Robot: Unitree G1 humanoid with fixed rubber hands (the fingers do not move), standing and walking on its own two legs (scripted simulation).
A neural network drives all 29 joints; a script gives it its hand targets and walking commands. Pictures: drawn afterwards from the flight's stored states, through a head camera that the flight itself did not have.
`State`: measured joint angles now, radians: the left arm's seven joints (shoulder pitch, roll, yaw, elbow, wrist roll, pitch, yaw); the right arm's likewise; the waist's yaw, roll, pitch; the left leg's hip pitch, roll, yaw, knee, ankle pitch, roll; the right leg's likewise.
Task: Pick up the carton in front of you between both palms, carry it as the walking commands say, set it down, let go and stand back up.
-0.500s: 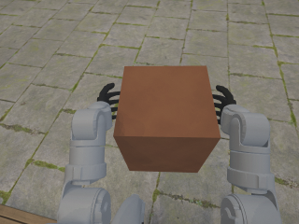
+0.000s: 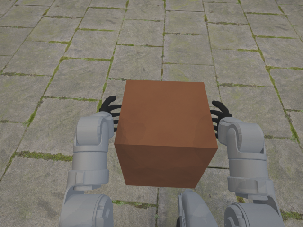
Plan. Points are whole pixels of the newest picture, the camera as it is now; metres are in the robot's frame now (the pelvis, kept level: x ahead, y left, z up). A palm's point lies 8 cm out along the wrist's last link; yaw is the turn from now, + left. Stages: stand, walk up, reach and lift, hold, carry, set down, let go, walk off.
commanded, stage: carry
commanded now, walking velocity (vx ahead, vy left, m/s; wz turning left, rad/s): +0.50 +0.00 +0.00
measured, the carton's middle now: (162, 137) +0.35 -0.02 -0.02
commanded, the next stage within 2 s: none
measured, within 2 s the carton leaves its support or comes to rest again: neither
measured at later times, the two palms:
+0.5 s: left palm (99, 30) +0.64 +0.16 +0.14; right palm (194, 27) +0.67 -0.13 +0.13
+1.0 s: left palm (98, 2) +0.89 +0.20 +0.10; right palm (173, 2) +0.88 -0.09 +0.10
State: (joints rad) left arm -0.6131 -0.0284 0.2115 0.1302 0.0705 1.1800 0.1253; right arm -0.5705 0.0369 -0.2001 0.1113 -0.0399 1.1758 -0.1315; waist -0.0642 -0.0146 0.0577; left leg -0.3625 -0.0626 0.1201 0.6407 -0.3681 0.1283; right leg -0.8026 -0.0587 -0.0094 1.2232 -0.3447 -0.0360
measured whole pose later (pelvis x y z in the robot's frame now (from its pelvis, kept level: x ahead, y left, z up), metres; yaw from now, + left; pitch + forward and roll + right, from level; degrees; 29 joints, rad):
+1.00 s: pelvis +0.63 +0.06 +0.03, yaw -1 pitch +4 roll -1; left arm -0.13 -0.13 0.10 -0.26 0.14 1.19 0.08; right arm -0.12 0.13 -0.09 -0.25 -0.11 1.20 -0.09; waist -0.02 0.00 -0.13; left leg -0.17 0.02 0.21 0.27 -0.18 0.07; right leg -0.60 -0.11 -0.09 0.83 -0.18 0.02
